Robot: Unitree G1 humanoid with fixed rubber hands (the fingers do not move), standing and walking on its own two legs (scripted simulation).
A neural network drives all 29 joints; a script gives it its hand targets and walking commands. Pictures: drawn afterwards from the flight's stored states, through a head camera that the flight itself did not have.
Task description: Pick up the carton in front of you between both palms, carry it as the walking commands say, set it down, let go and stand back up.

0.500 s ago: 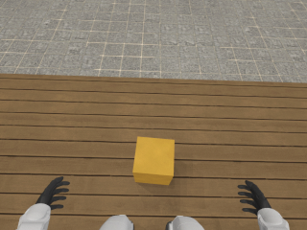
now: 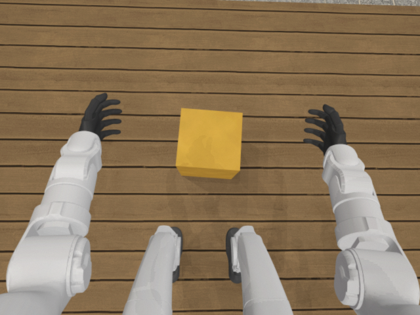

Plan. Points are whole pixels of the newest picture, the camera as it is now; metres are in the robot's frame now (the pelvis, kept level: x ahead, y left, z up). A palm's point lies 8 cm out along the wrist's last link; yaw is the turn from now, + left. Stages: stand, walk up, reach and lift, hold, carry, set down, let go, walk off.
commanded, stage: reach and lift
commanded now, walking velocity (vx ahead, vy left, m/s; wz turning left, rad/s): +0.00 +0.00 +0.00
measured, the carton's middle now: (208, 147) +0.51 -0.01 -0.56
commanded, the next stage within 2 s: none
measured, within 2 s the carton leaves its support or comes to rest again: neither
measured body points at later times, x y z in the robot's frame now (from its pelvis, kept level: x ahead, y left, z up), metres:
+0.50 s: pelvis +0.00 +0.00 -0.05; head +0.33 +0.01 +0.25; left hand +0.55 +0.18 -0.19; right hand +0.52 -0.21 -0.18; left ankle +0.06 +0.13 -0.65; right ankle +0.06 -0.12 -0.65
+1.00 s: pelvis -0.05 +0.01 -0.26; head +0.32 +0.00 +0.00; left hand +0.53 +0.18 -0.42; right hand +0.50 -0.21 -0.42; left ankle +0.06 +0.13 -0.65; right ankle +0.06 -0.13 -0.65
